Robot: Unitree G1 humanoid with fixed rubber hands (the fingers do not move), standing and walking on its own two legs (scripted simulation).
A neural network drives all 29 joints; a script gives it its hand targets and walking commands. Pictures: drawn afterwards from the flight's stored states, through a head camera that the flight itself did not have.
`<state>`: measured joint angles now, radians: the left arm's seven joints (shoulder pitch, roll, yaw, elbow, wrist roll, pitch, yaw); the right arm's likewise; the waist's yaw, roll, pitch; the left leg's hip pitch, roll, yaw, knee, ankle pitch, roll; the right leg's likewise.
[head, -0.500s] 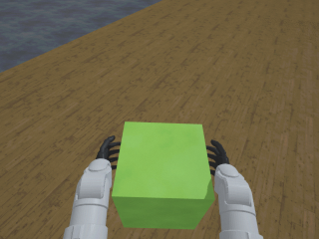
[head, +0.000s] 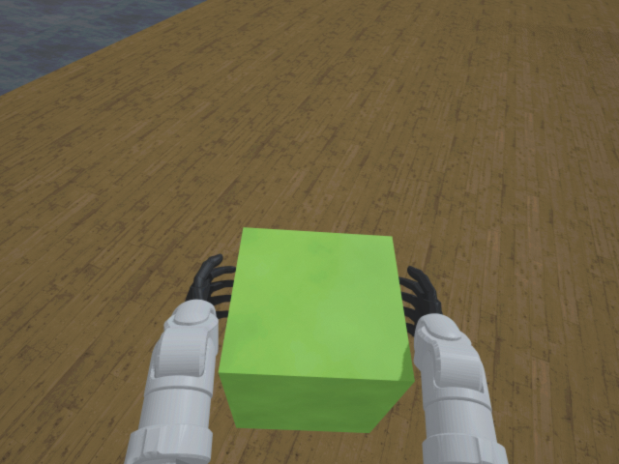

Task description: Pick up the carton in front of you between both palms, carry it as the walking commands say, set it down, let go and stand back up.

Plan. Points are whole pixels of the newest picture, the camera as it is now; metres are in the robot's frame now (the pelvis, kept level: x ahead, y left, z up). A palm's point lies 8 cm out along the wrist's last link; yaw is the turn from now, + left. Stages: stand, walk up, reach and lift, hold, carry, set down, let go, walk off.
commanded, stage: set down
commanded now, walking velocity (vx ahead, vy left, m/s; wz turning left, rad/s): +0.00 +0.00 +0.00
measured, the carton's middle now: (310, 336) +0.31 +0.00 -0.04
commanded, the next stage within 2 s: none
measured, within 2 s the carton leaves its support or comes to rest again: neither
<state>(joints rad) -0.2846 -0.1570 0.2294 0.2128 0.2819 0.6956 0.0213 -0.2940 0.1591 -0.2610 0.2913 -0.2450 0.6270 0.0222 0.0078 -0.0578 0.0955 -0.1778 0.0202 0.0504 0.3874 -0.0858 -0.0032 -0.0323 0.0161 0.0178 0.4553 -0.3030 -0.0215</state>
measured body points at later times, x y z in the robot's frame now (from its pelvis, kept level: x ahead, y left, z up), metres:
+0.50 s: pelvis -0.04 +0.02 -0.07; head +0.18 +0.05 +0.33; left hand +0.36 +0.16 -0.16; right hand +0.37 -0.14 -0.15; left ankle +0.08 +0.12 -0.74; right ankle -0.02 -0.11 -0.74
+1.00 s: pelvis -0.05 +0.00 -0.20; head +0.20 +0.02 +0.17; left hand +0.40 +0.18 -0.30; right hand +0.42 -0.12 -0.29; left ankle +0.08 +0.12 -0.74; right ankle -0.03 -0.11 -0.74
